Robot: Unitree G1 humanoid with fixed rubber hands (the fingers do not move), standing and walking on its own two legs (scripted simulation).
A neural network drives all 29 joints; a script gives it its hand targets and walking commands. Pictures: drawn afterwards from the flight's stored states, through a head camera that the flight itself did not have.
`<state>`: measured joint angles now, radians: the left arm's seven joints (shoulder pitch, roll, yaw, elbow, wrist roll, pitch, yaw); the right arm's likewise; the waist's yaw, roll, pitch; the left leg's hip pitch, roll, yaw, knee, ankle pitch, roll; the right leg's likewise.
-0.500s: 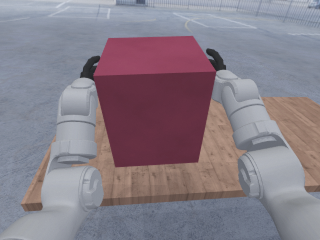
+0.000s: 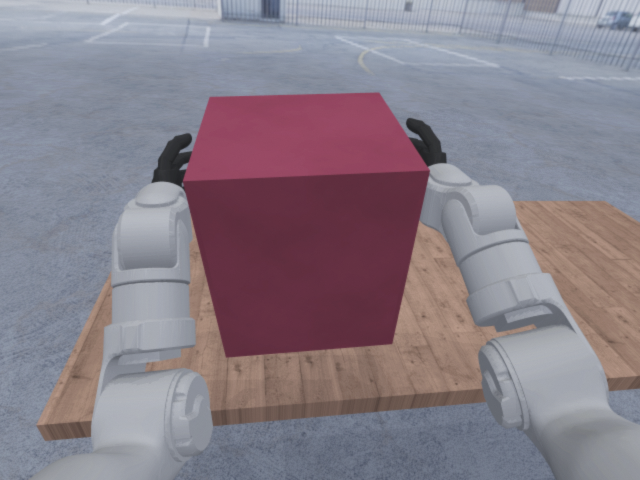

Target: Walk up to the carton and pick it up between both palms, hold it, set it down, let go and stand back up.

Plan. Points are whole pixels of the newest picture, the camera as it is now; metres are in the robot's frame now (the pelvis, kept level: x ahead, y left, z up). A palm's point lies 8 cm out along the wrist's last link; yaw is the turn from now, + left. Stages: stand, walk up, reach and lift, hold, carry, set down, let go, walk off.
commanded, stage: hold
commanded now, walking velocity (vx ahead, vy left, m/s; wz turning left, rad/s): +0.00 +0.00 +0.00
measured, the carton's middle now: (303, 223) +0.35 +0.01 +0.23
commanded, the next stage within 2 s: none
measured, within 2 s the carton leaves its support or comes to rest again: neither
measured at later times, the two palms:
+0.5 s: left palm (174, 181) +0.35 +0.15 +0.28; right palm (434, 173) +0.35 -0.15 +0.30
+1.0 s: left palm (178, 186) +0.35 +0.15 +0.27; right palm (437, 184) +0.35 -0.15 +0.29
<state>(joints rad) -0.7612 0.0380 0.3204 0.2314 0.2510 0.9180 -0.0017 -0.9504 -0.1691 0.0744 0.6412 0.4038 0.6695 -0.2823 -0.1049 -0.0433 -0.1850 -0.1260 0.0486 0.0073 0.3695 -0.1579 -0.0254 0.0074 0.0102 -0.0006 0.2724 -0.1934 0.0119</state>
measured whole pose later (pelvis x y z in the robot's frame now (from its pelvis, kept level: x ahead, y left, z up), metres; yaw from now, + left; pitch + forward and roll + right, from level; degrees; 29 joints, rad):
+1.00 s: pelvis +0.00 +0.00 +0.00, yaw -1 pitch -5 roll -1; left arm -0.77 0.03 0.31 0.23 0.26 0.91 0.01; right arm -0.94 -0.19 0.09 0.64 0.42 0.65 -0.27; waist -0.10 0.00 -0.19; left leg -0.13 0.05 0.02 0.37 -0.16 -0.02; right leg 0.00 0.01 0.01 0.28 -0.19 0.02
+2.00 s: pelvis +0.00 +0.00 +0.00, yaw +0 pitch -5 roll -1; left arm -0.76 0.04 0.32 0.23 0.27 0.93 0.00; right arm -0.97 -0.16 0.05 0.68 0.40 0.66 -0.27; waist -0.11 -0.05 -0.19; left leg -0.12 0.05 0.01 0.37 -0.16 -0.03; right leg 0.01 0.01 0.01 0.28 -0.20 0.01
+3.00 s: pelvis +0.00 +0.00 +0.00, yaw +0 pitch -6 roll -1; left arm -0.79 0.03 0.34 0.27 0.27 0.91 0.00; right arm -0.94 -0.17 0.07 0.65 0.38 0.66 -0.27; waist -0.10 -0.02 -0.20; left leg -0.11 0.05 0.01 0.37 -0.16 -0.02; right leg 0.02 0.01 0.01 0.29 -0.20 0.01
